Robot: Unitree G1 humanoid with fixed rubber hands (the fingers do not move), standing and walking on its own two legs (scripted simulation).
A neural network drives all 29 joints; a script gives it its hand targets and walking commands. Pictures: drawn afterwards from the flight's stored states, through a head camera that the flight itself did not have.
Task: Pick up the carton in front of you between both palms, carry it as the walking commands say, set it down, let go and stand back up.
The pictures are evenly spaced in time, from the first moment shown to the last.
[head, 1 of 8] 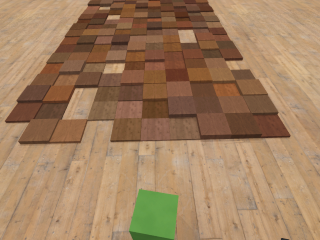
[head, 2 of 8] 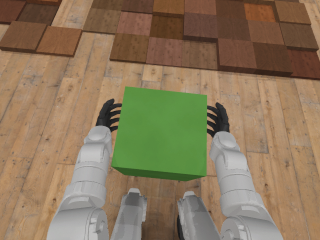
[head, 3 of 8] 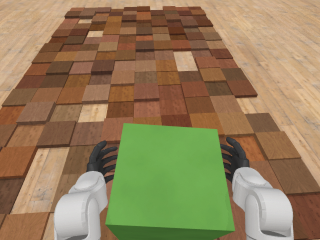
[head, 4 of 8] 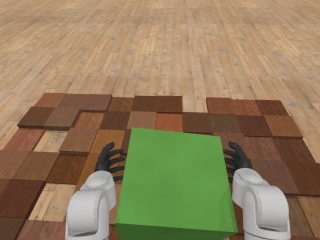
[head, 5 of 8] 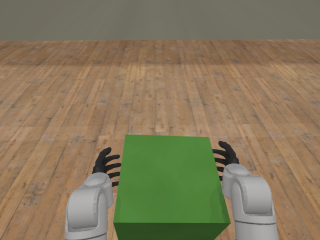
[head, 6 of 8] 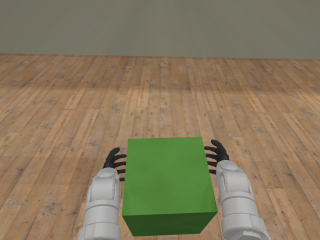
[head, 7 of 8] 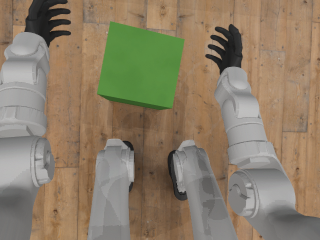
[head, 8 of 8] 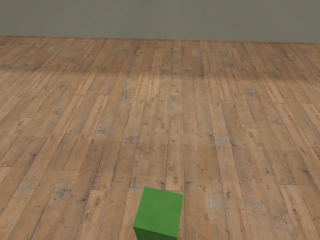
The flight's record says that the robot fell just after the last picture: no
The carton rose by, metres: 0.76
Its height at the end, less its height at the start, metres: +0.00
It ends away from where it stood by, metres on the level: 6.28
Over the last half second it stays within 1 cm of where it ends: yes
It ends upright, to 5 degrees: yes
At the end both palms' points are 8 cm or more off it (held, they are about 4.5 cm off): yes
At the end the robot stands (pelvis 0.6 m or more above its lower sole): yes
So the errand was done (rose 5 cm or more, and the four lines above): yes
